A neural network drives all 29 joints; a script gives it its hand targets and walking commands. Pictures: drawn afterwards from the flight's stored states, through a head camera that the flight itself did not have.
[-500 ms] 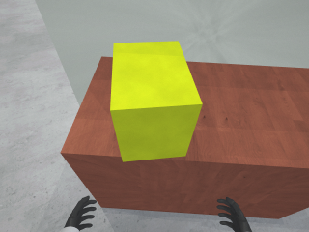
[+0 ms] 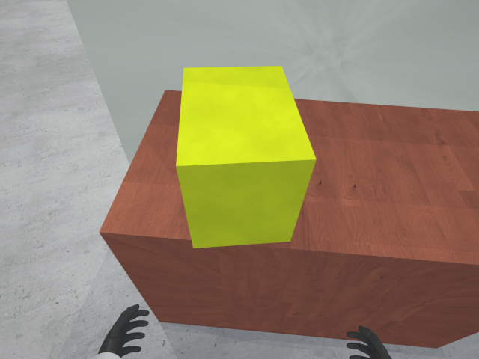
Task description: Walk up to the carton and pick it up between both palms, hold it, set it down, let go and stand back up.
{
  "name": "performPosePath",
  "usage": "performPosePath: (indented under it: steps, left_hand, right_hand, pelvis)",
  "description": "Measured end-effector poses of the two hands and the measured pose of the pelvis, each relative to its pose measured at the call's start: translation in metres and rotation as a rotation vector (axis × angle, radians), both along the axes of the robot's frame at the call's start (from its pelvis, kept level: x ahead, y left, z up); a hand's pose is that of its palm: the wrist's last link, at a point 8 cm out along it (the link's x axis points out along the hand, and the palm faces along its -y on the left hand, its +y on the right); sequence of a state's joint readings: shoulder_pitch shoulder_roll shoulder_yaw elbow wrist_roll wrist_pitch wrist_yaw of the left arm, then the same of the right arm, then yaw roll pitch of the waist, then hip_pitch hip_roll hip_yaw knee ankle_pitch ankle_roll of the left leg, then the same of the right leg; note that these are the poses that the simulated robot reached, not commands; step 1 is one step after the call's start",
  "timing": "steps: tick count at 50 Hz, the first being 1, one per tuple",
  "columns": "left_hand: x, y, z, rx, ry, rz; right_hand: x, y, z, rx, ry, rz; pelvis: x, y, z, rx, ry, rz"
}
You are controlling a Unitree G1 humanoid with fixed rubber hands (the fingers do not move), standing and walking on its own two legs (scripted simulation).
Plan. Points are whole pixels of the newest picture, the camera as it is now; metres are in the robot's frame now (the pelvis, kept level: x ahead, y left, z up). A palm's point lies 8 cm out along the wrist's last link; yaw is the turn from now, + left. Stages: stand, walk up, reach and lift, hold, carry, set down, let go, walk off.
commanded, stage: stand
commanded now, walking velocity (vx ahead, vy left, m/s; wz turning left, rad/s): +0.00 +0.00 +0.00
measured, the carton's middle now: (237, 156) +0.49 +0.02 +0.05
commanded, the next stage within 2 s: none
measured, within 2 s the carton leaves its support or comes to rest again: neither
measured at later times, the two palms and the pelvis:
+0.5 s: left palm out of the picture -0.07 +0.24 -0.15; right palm out of the picture +0.00 -0.20 -0.14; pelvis -0.01 +0.01 +0.00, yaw +6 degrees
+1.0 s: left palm out of the picture -0.09 +0.19 -0.16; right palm out of the picture -0.02 -0.21 -0.15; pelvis -0.02 -0.01 +0.00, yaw +8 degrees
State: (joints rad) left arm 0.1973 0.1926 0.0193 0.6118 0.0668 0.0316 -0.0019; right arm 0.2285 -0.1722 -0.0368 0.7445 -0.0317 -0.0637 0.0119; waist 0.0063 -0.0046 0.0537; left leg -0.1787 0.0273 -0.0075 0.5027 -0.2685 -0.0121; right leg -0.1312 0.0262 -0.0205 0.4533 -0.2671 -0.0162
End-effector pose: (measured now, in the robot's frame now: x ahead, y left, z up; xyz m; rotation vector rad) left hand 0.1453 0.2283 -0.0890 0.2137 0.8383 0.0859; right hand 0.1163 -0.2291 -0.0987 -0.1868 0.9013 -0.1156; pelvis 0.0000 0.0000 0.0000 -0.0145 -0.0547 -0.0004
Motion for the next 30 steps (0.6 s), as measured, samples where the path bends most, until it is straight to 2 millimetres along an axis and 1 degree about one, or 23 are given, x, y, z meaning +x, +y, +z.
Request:
performPosePath:
  steps: [4,9,13,18,21,24,27,30]
  left_hand:
    - [-0.036,0.016,-0.019,-0.002,0.070,0.081]
    - [-0.091,0.029,-0.043,-0.010,0.203,0.179]
    - [-0.133,0.032,-0.056,-0.025,0.300,0.242]
    - [-0.177,0.028,-0.062,-0.045,0.404,0.293]
    - [-0.199,0.021,-0.062,-0.055,0.457,0.309]
    - [-0.215,0.013,-0.062,-0.072,0.493,0.327]
    - [-0.227,0.004,-0.063,-0.091,0.523,0.337]
    - [-0.234,-0.005,-0.064,-0.108,0.545,0.338]
  right_hand:
    - [-0.032,-0.003,-0.020,-0.007,0.151,-0.007]
    - [-0.066,-0.001,-0.031,-0.015,0.250,-0.019]
    - [-0.085,0.005,-0.035,-0.019,0.293,-0.026]
    - [-0.100,0.015,-0.037,-0.008,0.334,-0.027]
    - [-0.106,0.020,-0.038,0.004,0.351,-0.028]
    - [-0.111,0.026,-0.040,0.017,0.370,-0.020]
    - [-0.115,0.029,-0.041,0.025,0.383,-0.020]
    - [-0.118,0.030,-0.042,0.028,0.392,-0.019]
  pelvis:
    - [0.000,0.001,-0.006,-0.012,0.015,0.027]
    - [0.000,0.005,-0.011,-0.018,0.016,0.059]
    - [-0.002,0.008,-0.012,-0.019,0.019,0.076]
    - [-0.007,0.011,-0.009,-0.019,0.027,0.094]
    - [-0.010,0.012,-0.006,-0.019,0.032,0.104]
    - [-0.013,0.013,-0.005,-0.018,0.036,0.111]
    - [-0.016,0.013,-0.004,-0.018,0.041,0.115]
    - [-0.018,0.012,-0.004,-0.014,0.040,0.119]
